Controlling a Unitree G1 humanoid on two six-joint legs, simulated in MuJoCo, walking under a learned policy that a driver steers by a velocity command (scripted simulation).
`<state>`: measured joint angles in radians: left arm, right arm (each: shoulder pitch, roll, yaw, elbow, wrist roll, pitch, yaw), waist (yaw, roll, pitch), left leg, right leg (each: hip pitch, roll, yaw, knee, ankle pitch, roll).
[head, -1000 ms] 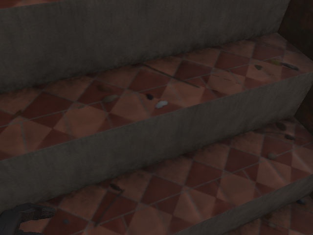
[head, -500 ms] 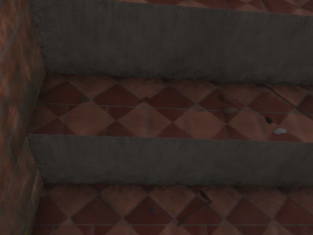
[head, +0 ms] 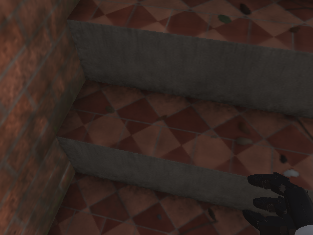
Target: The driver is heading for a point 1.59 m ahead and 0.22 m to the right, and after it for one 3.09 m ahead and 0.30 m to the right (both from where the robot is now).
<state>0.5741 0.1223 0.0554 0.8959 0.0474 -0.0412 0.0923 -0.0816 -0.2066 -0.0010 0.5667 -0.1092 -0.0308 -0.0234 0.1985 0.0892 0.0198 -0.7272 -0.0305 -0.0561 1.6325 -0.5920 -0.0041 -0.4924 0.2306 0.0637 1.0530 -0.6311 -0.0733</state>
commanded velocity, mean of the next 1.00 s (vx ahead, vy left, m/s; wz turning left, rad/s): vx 0.50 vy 0.00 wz -0.35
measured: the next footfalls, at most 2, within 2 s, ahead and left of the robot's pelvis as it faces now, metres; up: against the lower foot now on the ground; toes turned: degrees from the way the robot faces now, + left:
left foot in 0.08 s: -0.02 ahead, +0.02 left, -0.01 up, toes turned -5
right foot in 0.24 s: +0.10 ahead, -0.17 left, +0.01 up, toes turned -3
